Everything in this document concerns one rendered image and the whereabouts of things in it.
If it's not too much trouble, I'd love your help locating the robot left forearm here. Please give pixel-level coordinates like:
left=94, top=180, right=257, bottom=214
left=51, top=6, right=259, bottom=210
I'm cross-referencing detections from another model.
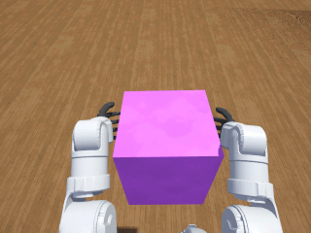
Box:
left=58, top=116, right=114, bottom=233

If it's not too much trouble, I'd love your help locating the left robot hand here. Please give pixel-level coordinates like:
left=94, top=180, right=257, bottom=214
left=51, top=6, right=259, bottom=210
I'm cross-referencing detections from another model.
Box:
left=97, top=102, right=121, bottom=140

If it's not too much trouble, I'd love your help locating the right robot hand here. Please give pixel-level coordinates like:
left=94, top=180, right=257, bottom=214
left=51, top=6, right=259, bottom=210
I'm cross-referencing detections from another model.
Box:
left=213, top=107, right=235, bottom=142

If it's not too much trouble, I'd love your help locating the carton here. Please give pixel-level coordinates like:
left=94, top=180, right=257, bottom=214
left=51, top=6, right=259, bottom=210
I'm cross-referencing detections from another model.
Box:
left=113, top=90, right=225, bottom=205

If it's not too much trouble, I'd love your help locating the right robot shin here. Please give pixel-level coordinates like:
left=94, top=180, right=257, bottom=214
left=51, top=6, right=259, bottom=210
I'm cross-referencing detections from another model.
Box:
left=185, top=224, right=197, bottom=230

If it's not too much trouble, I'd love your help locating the robot right upper arm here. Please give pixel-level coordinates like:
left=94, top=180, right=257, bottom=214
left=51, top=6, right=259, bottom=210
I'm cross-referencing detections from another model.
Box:
left=221, top=204, right=283, bottom=233

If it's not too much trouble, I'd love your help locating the robot right forearm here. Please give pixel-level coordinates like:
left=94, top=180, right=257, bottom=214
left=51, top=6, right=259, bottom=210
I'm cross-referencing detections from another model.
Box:
left=221, top=121, right=283, bottom=233

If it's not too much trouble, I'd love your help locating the robot left upper arm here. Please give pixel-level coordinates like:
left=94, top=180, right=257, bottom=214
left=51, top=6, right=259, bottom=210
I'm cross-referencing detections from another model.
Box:
left=59, top=200, right=118, bottom=233

